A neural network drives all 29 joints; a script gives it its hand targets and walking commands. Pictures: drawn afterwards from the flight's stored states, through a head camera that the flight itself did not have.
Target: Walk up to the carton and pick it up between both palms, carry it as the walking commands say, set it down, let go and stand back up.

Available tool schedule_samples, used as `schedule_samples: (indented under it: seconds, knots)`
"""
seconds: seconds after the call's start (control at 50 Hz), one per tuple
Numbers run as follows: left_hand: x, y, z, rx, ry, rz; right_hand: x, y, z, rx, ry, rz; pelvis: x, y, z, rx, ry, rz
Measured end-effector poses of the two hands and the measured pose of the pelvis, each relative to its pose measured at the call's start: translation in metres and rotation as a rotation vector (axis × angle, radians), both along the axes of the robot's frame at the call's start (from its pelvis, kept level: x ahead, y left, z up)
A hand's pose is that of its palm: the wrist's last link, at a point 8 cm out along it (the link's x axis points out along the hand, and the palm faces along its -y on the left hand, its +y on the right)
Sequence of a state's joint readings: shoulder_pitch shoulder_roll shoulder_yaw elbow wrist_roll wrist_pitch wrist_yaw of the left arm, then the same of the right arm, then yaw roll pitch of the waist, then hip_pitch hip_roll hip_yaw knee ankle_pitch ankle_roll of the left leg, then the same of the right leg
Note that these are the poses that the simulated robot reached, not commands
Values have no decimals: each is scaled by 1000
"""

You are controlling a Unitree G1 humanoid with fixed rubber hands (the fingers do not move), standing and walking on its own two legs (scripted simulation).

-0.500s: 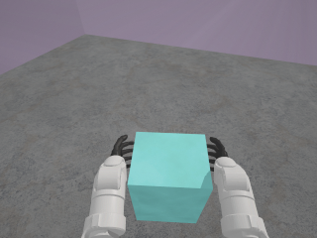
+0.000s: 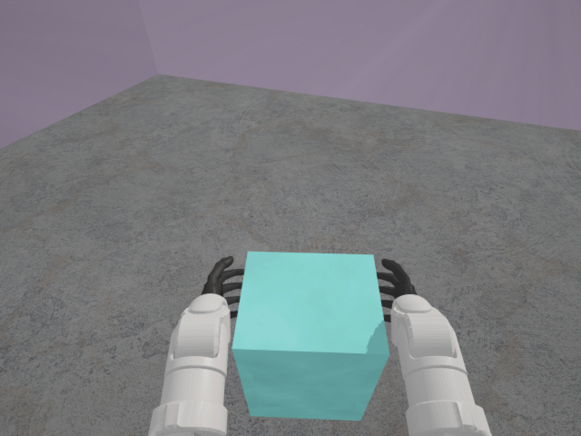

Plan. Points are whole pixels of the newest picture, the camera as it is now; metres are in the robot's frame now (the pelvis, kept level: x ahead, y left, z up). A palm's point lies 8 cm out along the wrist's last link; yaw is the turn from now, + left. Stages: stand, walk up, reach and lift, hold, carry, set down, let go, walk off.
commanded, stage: reach and lift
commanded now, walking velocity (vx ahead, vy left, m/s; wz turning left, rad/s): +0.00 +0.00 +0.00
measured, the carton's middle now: (307, 341) +0.29 +0.00 -0.02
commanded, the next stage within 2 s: hold in 0.22 s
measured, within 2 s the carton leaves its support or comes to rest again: neither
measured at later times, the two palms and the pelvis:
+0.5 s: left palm (211, 308) +0.29 +0.14 +0.06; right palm (404, 308) +0.29 -0.13 +0.06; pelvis -0.01 +0.00 +0.00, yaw +0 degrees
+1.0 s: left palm (210, 309) +0.30 +0.14 +0.06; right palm (402, 308) +0.29 -0.13 +0.05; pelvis +0.00 +0.01 +0.00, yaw -1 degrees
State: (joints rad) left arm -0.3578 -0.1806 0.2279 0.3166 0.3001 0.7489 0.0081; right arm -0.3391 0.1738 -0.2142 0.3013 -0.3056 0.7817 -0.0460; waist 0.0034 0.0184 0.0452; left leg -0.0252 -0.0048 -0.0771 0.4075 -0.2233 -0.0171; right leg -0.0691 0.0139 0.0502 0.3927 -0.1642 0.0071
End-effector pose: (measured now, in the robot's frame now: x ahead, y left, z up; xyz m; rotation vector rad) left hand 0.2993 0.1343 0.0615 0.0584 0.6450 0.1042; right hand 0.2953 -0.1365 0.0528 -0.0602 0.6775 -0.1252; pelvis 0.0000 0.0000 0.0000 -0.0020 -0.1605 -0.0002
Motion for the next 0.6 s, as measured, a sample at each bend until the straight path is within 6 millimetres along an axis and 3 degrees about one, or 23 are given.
schedule_samples:
  seconds: [0.6]
  knots:
    - [-4, 3, 0, -6, -1, 1, -3, 3, 2, 0, -6, -4, -5, 3, -1, 1, -3, -5]
